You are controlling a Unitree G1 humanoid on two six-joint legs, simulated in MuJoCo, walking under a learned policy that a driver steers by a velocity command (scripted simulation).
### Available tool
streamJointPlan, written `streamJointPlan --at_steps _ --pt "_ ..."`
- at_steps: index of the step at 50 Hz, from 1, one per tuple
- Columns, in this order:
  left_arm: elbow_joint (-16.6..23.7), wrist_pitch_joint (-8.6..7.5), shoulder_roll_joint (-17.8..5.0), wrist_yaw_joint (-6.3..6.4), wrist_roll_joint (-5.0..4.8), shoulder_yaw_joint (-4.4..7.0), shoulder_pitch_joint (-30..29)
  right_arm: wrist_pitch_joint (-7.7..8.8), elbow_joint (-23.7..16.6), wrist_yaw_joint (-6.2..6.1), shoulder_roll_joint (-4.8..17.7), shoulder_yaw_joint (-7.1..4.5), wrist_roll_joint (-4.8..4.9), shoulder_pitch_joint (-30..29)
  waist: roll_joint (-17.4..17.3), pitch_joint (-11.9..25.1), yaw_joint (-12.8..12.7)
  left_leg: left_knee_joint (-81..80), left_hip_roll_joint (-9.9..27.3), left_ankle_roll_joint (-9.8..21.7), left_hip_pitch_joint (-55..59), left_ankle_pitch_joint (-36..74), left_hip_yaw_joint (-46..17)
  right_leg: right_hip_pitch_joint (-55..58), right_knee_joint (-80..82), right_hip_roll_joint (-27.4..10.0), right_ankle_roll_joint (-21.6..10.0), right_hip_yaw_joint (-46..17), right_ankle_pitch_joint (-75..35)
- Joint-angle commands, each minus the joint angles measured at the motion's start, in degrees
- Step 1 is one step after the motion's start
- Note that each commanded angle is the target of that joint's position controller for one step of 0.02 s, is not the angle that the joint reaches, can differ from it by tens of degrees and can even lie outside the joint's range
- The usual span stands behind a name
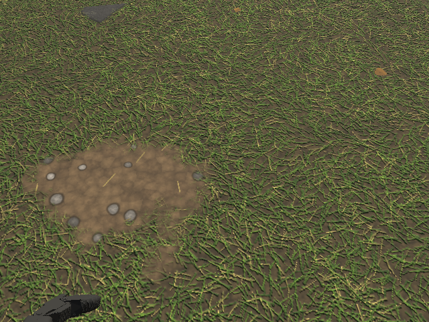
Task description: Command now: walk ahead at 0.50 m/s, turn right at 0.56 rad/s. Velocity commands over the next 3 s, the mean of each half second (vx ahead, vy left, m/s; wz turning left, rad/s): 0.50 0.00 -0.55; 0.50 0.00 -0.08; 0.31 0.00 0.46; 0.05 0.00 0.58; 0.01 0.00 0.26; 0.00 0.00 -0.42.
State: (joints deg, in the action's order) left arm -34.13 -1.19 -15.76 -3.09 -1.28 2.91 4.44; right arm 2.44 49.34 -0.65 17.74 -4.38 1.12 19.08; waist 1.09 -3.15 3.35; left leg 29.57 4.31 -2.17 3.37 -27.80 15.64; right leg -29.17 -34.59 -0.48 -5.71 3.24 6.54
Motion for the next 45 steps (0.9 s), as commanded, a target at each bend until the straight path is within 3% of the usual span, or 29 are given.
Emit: streamJointPlan --at_steps 1,2,3,4,5,6,7,9,12,15,19,21,22,23,24,25,26,27,28,29,30,32,35,37,42,45 --pt "-0.18 -0.06 -19.86 1.64 -0.39 6.43 18.54 2.33 -8.51 0.33 1.13 1.03 -2.40 2.74 14.87 19.32 -5.33 46.65 -5.88 0.88 -42.05 -5.94 -10.10 50.60 10.70 -16.54 -17.37 -42.93 11.77" --pt "1.11 -1.05 -14.42 1.21 -0.07 4.92 19.96 4.25 -8.97 1.14 6.61 0.16 -0.41 -4.01 6.97 22.80 -10.26 50.84 -4.68 1.84 -47.54 -5.69 -21.18 51.42 17.17 -18.58 -17.15 -49.15 15.96" --pt "0.42 -1.84 -11.92 1.03 0.42 4.07 18.11 5.18 -10.76 1.52 8.31 -0.32 1.37 -8.57 4.76 14.41 -10.03 48.73 -2.43 2.98 -50.94 0.23 -20.81 45.31 18.13 -16.98 -14.52 -40.72 11.35" --pt "0.49 -2.19 -10.81 1.08 0.22 3.71 14.86 5.64 -10.54 1.17 7.34 0.02 0.61 -8.81 0.12 9.82 -7.28 43.76 -0.01 3.29 -48.63 4.97 -20.61 37.17 17.98 -14.27 -12.72 -33.88 5.02" --pt "1.11 -2.24 -9.40 1.25 0.47 3.28 11.40 5.59 -9.92 0.81 7.41 -0.23 -0.81 -8.37 -0.76 7.26 -5.02 38.95 1.55 2.74 -45.03 7.69 -20.55 30.33 18.45 -12.15 -11.51 -29.01 -1.31" --pt "1.99 -2.34 -8.25 1.54 1.18 2.79 9.48 4.97 -9.57 0.85 7.63 -0.49 -1.22 -7.08 0.49 6.67 -3.22 36.93 2.56 2.24 -41.29 9.65 -21.03 25.92 19.67 -10.70 -11.19 -26.42 -5.54" --pt "2.11 -2.46 -8.27 1.74 1.28 2.76 8.71 4.32 -9.45 0.88 7.30 -0.54 -1.49 -6.41 0.93 6.37 -2.41 35.12 2.47 1.32 -39.44 10.63 -20.68 23.18 20.75 -10.07 -11.46 -25.39 -8.25" --pt "1.30 -2.76 -9.06 2.36 0.89 2.94 9.29 3.28 -9.44 0.74 5.70 -0.15 -2.08 -6.74 0.64 5.44 -2.00 30.63 1.91 -0.72 -38.25 12.88 -19.41 18.87 21.70 -8.86 -11.83 -21.81 -12.86" --pt "-0.14 -2.47 -10.51 3.46 0.51 3.37 11.63 2.97 -11.28 0.68 3.64 0.76 -2.11 -13.40 1.59 3.21 -4.09 17.87 0.16 -2.44 -38.03 23.24 -18.83 15.76 21.81 -5.90 -9.65 -18.01 -10.45" --pt "-1.45 -1.96 -11.08 3.94 0.18 3.59 14.01 3.45 -12.65 1.38 2.68 1.37 -1.46 -19.53 3.13 2.49 -6.66 6.10 -2.71 -2.45 -33.31 32.11 -18.47 14.10 20.94 -4.39 -7.15 -17.66 -3.70" --pt "-3.08 -1.47 -10.57 4.15 -0.33 3.65 16.36 4.31 -13.73 2.19 5.25 0.51 -0.65 -21.70 4.43 2.54 -6.91 -0.21 -3.68 -0.88 -30.67 30.80 -21.00 18.75 16.32 -6.94 -5.88 -23.84 1.17" --pt "-3.55 -1.23 -10.01 4.31 0.04 3.59 15.97 4.78 -13.02 2.44 6.36 -0.04 -0.61 -18.96 6.25 2.91 -5.55 -0.85 -3.20 0.88 -28.51 26.74 -20.59 21.61 13.27 -8.64 -5.07 -25.74 -0.24" --pt "-3.74 -1.03 -9.27 4.26 0.16 3.39 15.62 5.03 -12.14 2.38 6.58 -0.41 -0.77 -15.85 6.75 3.53 -3.90 -2.49 -3.46 2.15 -24.57 25.77 -19.30 21.81 10.93 -8.12 -4.26 -25.58 -2.42" --pt "-3.79 -1.01 -7.36 4.09 0.44 2.71 15.96 5.29 -10.90 2.09 7.75 -1.19 -1.30 -11.00 6.16 6.42 -1.66 -3.89 -3.18 3.93 -16.90 25.05 -18.71 21.22 5.00 -5.37 -2.75 -23.80 -6.61" --pt "-3.16 -1.06 -4.29 3.89 1.19 1.44 16.79 5.48 -10.26 1.77 10.20 -1.82 -2.20 -3.55 0.93 13.94 1.32 -3.04 4.95 7.51 -3.80 22.78 -26.85 15.96 -9.77 -2.00 -0.68 -19.93 -0.76" --pt "-2.43 -1.63 -0.97 3.83 -0.50 0.42 25.08 4.70 -7.67 2.02 15.37 -3.29 -2.61 2.27 -18.29 20.15 -1.64 -8.94 16.38 17.41 13.83 8.94 -53.35 -4.22 -29.02 6.64 3.82 -12.50 21.90" --pt "-3.60 -1.89 -6.10 4.10 -1.10 1.08 24.49 4.57 -7.45 2.65 10.51 -2.32 -0.75 2.83 -15.22 17.29 -0.06 -13.62 17.97 17.91 13.63 -5.58 -62.50 -12.80 -37.04 4.13 4.42 -14.85 26.39" --pt "-3.07 -1.89 -9.35 4.09 -1.02 1.96 17.98 4.35 -7.96 2.52 7.16 -1.34 -0.47 0.11 -9.49 9.97 1.20 -14.34 15.87 15.59 7.43 -5.31 -54.70 -15.15 -39.14 2.02 4.31 -14.91 21.39" --pt "-2.17 -1.89 -9.25 4.25 -0.26 1.89 13.71 3.98 -8.49 2.39 6.04 -0.80 -1.12 -2.73 -5.54 6.64 0.55 -14.48 13.44 14.11 1.51 0.99 -47.40 -13.92 -38.10 0.01 4.34 -12.55 17.62" --pt "-1.29 -2.19 -8.52 4.11 0.61 1.86 10.84 3.72 -8.17 2.29 4.90 -0.37 -1.42 -4.34 -4.62 3.51 -0.13 -15.53 11.32 14.15 -3.56 7.33 -42.47 -13.42 -34.81 -1.50 4.38 -11.78 14.83" --pt "-1.10 -2.35 -7.63 3.79 0.74 1.86 10.67 3.78 -7.99 2.06 4.08 0.08 -1.86 -5.04 -5.99 3.10 -1.54 -16.51 9.61 13.70 -6.58 12.25 -38.84 -10.84 -32.07 -3.29 4.28 -11.23 12.60" --pt "-1.56 -2.34 -5.63 3.35 0.56 1.44 11.70 3.95 -7.30 1.88 3.59 0.30 -1.48 -4.62 -7.52 3.64 -2.49 -18.30 7.92 14.17 -8.61 18.17 -34.58 -8.23 -28.06 -4.27 4.72 -9.26 11.33" --pt "-0.15 -2.41 -3.61 3.20 1.05 0.52 7.67 4.01 -5.89 1.53 6.15 -0.29 -0.69 -2.99 -6.15 2.34 -1.76 -20.86 8.45 15.74 -9.44 24.06 -30.57 -9.73 -19.38 -5.27 5.90 -7.40 7.57" --pt "0.44 -2.77 -2.78 2.93 1.06 0.05 4.43 3.63 -5.17 1.32 7.19 -0.45 -0.51 -2.19 -5.55 1.96 -0.76 -21.59 7.64 15.09 -9.33 26.15 -27.33 -8.94 -12.31 -5.27 6.24 -6.55 1.46" --pt "2.23 -3.57 -2.41 1.83 0.37 -0.28 -4.19 2.57 -2.52 1.22 8.05 -0.27 0.24 2.68 -5.26 0.29 2.27 -20.48 6.90 13.42 -9.25 29.10 -23.18 -3.32 0.24 -2.94 6.48 -4.27 -8.01" --pt "3.50 -4.27 -3.59 1.03 0.15 0.20 -6.59 1.48 -1.36 0.92 8.84 -0.43 0.56 4.36 -5.67 -0.61 1.45 -17.52 8.92 12.55 -6.06 30.45 -25.89 -1.63 4.68 -1.72 5.25 -4.99 -4.97"
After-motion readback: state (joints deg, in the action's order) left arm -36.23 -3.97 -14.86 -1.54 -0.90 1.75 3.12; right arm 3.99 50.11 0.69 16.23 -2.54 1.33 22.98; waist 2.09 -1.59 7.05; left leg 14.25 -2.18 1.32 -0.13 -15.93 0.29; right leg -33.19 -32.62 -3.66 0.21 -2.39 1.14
